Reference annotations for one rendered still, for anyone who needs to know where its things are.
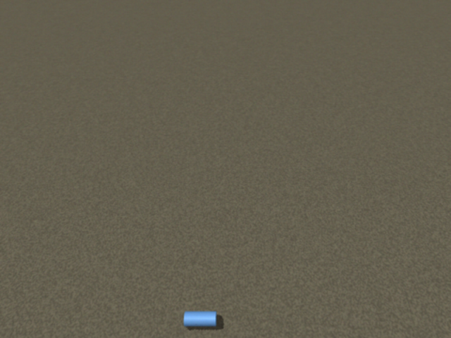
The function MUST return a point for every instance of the can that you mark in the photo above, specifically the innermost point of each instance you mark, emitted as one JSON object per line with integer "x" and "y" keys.
{"x": 199, "y": 318}

